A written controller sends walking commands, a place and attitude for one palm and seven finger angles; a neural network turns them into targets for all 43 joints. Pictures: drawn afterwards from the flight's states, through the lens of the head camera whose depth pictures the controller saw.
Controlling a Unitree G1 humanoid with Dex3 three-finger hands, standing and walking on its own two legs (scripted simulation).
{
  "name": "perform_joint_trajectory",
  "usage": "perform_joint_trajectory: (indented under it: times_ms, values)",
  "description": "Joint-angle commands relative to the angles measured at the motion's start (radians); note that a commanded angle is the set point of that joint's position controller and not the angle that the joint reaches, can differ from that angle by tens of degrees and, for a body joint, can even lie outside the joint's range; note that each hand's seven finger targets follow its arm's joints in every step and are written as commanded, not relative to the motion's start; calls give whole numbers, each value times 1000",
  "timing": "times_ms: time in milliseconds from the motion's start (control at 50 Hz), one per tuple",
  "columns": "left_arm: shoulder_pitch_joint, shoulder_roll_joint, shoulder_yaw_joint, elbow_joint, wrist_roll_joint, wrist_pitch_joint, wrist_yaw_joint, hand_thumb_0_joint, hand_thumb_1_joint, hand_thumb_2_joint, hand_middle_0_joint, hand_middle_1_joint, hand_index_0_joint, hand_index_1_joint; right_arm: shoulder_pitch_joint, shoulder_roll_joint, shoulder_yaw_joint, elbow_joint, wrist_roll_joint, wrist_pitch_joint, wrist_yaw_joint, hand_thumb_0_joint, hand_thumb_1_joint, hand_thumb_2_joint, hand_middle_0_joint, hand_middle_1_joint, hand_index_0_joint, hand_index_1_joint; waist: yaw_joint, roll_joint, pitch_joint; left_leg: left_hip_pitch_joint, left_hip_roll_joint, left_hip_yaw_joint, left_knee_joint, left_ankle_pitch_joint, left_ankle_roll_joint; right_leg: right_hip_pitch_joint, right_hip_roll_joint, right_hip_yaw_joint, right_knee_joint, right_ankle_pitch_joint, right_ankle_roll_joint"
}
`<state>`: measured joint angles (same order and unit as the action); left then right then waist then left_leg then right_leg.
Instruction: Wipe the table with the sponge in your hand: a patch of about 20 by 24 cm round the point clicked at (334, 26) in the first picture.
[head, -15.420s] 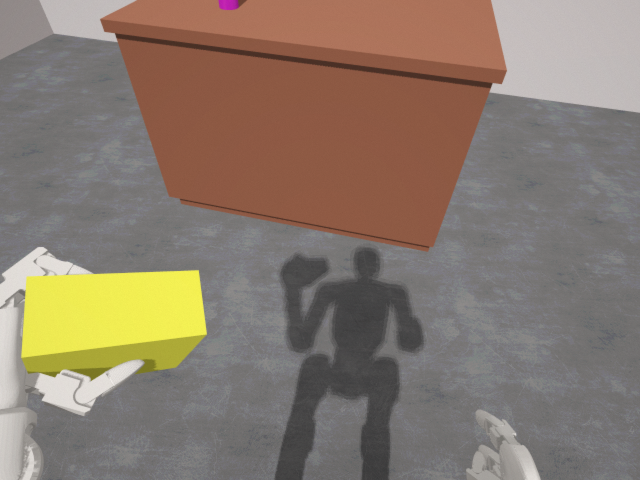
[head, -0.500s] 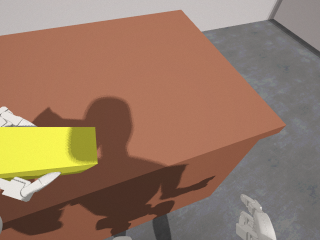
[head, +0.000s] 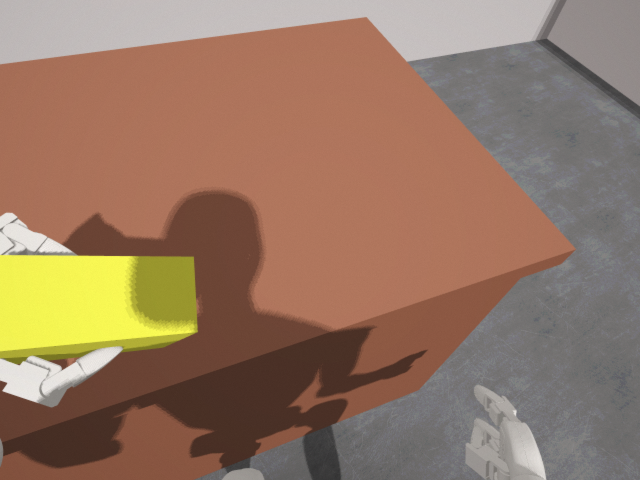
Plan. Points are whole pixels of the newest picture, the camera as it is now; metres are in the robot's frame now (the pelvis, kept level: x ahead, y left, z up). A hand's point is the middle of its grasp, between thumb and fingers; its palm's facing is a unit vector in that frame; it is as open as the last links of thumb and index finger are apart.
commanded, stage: shuffle to correct the standing spot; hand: left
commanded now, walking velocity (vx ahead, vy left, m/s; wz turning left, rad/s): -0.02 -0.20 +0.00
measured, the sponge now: (126, 310) +0.24 +0.20 +0.15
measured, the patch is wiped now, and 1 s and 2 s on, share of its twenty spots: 0.00 0.00 0.00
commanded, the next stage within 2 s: none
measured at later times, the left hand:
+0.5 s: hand (55, 311) +0.22 +0.24 +0.17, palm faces +0.32 -0.84 -0.43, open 10.1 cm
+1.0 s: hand (53, 314) +0.22 +0.24 +0.17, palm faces +0.33 -0.83 -0.44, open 10.0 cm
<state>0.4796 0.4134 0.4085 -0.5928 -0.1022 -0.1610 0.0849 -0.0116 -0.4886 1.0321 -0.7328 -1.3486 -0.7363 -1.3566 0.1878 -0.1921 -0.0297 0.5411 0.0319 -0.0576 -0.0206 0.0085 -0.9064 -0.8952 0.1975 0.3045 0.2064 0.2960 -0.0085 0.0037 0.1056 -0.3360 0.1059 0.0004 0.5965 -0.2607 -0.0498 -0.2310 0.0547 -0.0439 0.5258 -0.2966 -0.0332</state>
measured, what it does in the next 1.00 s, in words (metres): stands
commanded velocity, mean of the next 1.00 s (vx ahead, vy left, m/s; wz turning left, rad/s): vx -0.02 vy -0.20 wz -0.05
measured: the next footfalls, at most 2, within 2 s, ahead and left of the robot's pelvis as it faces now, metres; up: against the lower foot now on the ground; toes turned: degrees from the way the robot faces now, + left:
none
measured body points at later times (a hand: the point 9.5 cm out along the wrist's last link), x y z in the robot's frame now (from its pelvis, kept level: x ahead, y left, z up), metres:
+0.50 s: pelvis +0.00 +0.00 +0.00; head +0.05 +0.01 +0.44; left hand +0.20 +0.28 +0.20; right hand +0.17 -0.23 -0.09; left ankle +0.03 +0.15 -0.73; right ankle -0.01 -0.10 -0.73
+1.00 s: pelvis +0.00 +0.00 +0.00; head +0.05 +0.00 +0.44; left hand +0.20 +0.28 +0.20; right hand +0.17 -0.23 -0.09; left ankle +0.03 +0.15 -0.73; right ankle -0.01 -0.10 -0.73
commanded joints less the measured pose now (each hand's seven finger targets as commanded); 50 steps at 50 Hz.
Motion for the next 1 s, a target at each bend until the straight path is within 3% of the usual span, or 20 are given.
perform_joint_trajectory:
  times_ms: [0, 140, 180, 260, 280, 300, 360, 380, 520, 560, 580, 600, 640, 700, 780, 860, 880, 940, 960, 980]
  values:
    - [-16, 169, 117, -177, 5, -50, 14, 0, 100, 1300, -1200, -1600, -1200, -1600, -52, -131, -48, -156, -1, -53, -5, 0, -900, -900, 200, 300, 200, 300, 5, 69, -166, 107, 64, -63, -83, 74, 88, -10, -105, 60, -102, 186, -3]
    - [-12, 165, 115, -167, 4, -47, 18, 0, 100, 1300, -1200, -1600, -1200, -1600, -44, -128, -47, -152, -1, -52, -4, 0, -900, -900, 200, 300, 200, 300, 4, 59, -171, 97, 56, -63, -69, 53, 85, -6, -115, 65, -104, 180, -14]
    - [0, 150, 102, -170, 3, -47, 20, 0, 100, 1300, -1200, -1600, -1200, -1600, -50, -123, -35, -145, -3, -51, -5, 0, -900, -900, 200, 300, 200, 300, 0, 79, -180, 114, 60, -67, -83, 67, 91, -11, -103, 44, -97, 177, -7]
    - [12, 172, 123, -172, 4, -39, 21, 0, 100, 1300, -1200, -1600, -1200, -1600, -56, -125, -41, -152, 2, -52, -5, 0, -900, -900, 200, 300, 200, 300, 3, 75, -190, 139, 67, -69, -67, 158, 89, -5, -107, 61, -89, 232, -9]
    - [-2, 145, 97, -170, 2, -43, 17, 0, 100, 1300, -1200, -1600, -1200, -1600, -45, -127, -38, -143, -2, -49, -4, 0, -900, -900, 200, 300, 200, 300, 1, 63, -188, 130, 68, -66, -63, 141, 91, -4, -100, 42, -92, 218, -7]
    - [-17, 172, 118, -179, 4, -42, 17, 0, 100, 1300, -1200, -1600, -1200, -1600, -50, -134, -49, -152, -2, -49, -5, 0, -900, -900, 200, 300, 200, 300, 5, 72, -178, 130, 78, -64, -57, 145, 91, -14, -105, 60, -92, 228, -6]
    - [0, 162, 115, -175, 1, -38, 16, 0, 100, 1300, -1200, -1600, -1200, -1600, -52, -127, -43, -154, 3, -46, -1, 0, -900, -900, 200, 300, 200, 300, 2, 75, -197, 151, 73, -61, -41, 181, 87, -19, -108, 75, -74, 260, -15]
    - [-5, 150, 103, -172, 3, -42, 14, 0, 100, 1300, -1200, -1600, -1200, -1600, -43, -128, -39, -146, -4, -41, -1, 0, -900, -900, 200, 300, 200, 300, 2, 73, -200, 142, 78, -56, -40, 179, 93, -11, -101, 55, -77, 251, -8]
    - [-23, 162, 113, -156, -2, -34, 16, 0, 100, 1300, -1200, -1600, -1200, -1600, -46, -125, -47, -149, 1, -40, 0, 0, -900, -900, 200, 300, 200, 300, -2, -1, -161, 95, 36, -38, 6, 42, 82, -42, -144, 112, -102, 216, -40]
    - [-15, 167, 115, -173, -2, -34, 22, 0, 100, 1300, -1200, -1600, -1200, -1600, -61, -120, -40, -152, 7, -42, 0, 0, -900, -900, 200, 300, 200, 300, -4, 27, -166, 121, 31, -43, -12, 38, 81, -59, -148, 118, -94, 205, -46]
    - [-16, 148, 100, -175, -1, -40, 22, 0, 100, 1300, -1200, -1600, -1200, -1600, -54, -121, -35, -145, 0, -40, -2, 0, -900, -900, 200, 300, 200, 300, -4, 46, -167, 115, 42, -54, -33, 38, 90, -57, -133, 90, -87, 186, -36]
    - [-23, 169, 118, -187, 1, -41, 22, 0, 100, 1300, -1200, -1600, -1200, -1600, -58, -127, -44, -152, -1, -42, -3, 0, -900, -900, 200, 300, 200, 300, -1, 71, -163, 114, 58, -67, -47, 51, 94, -56, -125, 87, -80, 187, -23]
    - [-18, 162, 116, -177, 4, -40, 20, 0, 100, 1300, -1200, -1600, -1200, -1600, -50, -126, -44, -152, 0, -42, -2, 0, -900, -900, 200, 300, 200, 300, 3, 61, -170, 102, 70, -79, -52, 105, 94, -20, -113, 66, -77, 208, -12]
    - [-21, 171, 120, -204, 7, -45, 22, 0, 100, 1300, -1200, -1600, -1200, -1600, -55, -132, -46, -155, 0, -47, -3, 0, -900, -900, 200, 300, 200, 300, 7, 128, -192, 134, 103, -107, -94, 202, 103, 3, -88, 27, -57, 215, 10]
    - [7, 153, 104, -185, 9, -46, 17, 0, 100, 1300, -1200, -1600, -1200, -1600, -49, -130, -36, -151, 0, -47, 2, 0, -900, -900, 200, 300, 200, 300, 6, 140, -192, 143, 104, -95, -101, 199, 100, 16, -77, 15, -90, 207, 13]
    - [14, 169, 119, -171, 7, -40, 16, 0, 100, 1300, -1200, -1600, -1200, -1600, -52, -127, -41, -162, 7, -44, 6, 0, -900, -900, 200, 300, 200, 300, 5, 79, -187, 139, 90, -61, -61, 127, 87, -2, -94, 63, -106, 232, -5]
    - [12, 149, 101, -162, 5, -42, 14, 0, 100, 1300, -1200, -1600, -1200, -1600, -38, -129, -39, -152, -1, -37, 5, 0, -900, -900, 200, 300, 200, 300, 2, 56, -194, 126, 82, -46, -41, 111, 88, 2, -101, 60, -110, 238, -7]
    - [-7, 167, 115, -159, 1, -36, 16, 0, 100, 1300, -1200, -1600, -1200, -1600, -32, -126, -51, -154, 0, -38, 6, 0, -900, -900, 200, 300, 200, 300, -1, -21, -203, 116, 43, -18, 31, 88, 74, -13, -154, 125, -107, 291, -44]
    - [8, 157, 104, -157, -2, -31, 19, 0, 100, 1300, -1200, -1600, -1200, -1600, -47, -120, -44, -155, 7, -40, 5, 0, -900, -900, 200, 300, 200, 300, -7, -9, -197, 144, 31, -19, 29, 96, 74, -44, -161, 142, -102, 301, -54]
    - [1, 143, 89, -157, -1, -35, 19, 0, 100, 1300, -1200, -1600, -1200, -1600, -41, -122, -38, -147, -1, -36, 5, 0, -900, -900, 200, 300, 200, 300, -7, -10, -190, 127, 34, -19, 21, 80, 80, -45, -155, 122, -100, 278, -48]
